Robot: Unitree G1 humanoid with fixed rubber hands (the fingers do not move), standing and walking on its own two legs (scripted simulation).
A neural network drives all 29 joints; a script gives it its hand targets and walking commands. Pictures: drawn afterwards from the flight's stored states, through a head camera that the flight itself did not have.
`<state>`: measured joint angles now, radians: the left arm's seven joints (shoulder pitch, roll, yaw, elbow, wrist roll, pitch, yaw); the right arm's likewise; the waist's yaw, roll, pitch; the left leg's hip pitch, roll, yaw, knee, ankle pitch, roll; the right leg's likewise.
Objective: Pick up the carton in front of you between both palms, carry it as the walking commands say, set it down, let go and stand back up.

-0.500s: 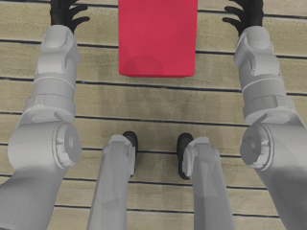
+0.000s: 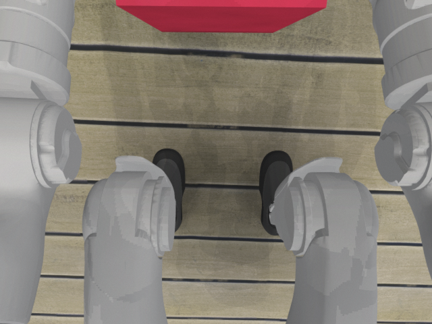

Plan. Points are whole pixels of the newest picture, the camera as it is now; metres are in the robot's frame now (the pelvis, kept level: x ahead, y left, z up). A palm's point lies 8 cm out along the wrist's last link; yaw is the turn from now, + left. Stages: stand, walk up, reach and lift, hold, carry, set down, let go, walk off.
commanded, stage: reach and lift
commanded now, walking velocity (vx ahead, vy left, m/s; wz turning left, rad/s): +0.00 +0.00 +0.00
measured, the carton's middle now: out of the picture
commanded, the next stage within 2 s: none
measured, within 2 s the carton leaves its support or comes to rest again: leaves its support in 0.92 s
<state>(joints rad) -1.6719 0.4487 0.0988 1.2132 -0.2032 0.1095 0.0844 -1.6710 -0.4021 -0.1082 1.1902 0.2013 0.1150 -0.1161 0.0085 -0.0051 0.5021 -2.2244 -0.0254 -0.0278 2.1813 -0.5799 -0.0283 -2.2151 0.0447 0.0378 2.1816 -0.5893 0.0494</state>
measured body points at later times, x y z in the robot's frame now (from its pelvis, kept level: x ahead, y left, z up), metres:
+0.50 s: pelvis +0.00 +0.00 -0.01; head +0.39 +0.00 +0.20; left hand +0.60 +0.17 -0.19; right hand +0.60 -0.14 -0.19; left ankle +0.11 +0.12 -0.34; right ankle +0.11 -0.13 -0.34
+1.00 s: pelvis +0.00 +0.00 +0.01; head +0.38 +0.01 +0.24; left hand +0.58 +0.17 -0.14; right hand +0.59 -0.14 -0.14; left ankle +0.11 +0.13 -0.34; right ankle +0.11 -0.13 -0.34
